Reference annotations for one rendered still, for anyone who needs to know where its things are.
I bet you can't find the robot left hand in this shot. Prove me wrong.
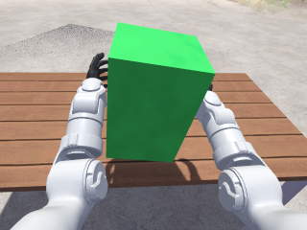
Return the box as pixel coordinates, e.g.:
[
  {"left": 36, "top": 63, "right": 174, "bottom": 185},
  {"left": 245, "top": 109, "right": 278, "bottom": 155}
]
[{"left": 86, "top": 53, "right": 108, "bottom": 88}]

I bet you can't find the robot right hand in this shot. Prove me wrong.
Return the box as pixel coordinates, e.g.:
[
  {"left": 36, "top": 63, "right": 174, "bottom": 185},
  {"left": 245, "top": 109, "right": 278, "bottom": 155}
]
[{"left": 208, "top": 83, "right": 213, "bottom": 91}]

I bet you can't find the table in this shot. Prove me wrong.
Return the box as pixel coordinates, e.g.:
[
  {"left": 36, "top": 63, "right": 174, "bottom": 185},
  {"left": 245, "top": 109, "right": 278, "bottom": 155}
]
[{"left": 0, "top": 72, "right": 307, "bottom": 230}]

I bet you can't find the robot left forearm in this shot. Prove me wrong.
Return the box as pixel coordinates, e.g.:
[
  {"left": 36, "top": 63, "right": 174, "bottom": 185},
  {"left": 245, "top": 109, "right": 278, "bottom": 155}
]
[{"left": 46, "top": 78, "right": 107, "bottom": 197}]

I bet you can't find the robot right upper arm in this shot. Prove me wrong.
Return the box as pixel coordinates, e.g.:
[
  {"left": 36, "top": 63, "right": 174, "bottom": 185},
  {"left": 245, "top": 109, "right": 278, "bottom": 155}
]
[{"left": 218, "top": 165, "right": 307, "bottom": 230}]

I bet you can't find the robot right forearm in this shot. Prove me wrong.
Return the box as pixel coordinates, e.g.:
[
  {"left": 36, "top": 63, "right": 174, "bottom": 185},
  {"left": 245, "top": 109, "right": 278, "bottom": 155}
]
[{"left": 195, "top": 90, "right": 283, "bottom": 199}]

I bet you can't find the carton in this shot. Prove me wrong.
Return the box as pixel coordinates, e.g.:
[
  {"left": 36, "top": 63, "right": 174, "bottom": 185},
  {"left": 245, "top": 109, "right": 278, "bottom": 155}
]
[{"left": 106, "top": 22, "right": 216, "bottom": 163}]

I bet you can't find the robot left upper arm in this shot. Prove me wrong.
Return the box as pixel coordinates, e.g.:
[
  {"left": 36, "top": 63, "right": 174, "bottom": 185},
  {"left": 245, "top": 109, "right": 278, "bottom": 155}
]
[{"left": 10, "top": 158, "right": 108, "bottom": 230}]

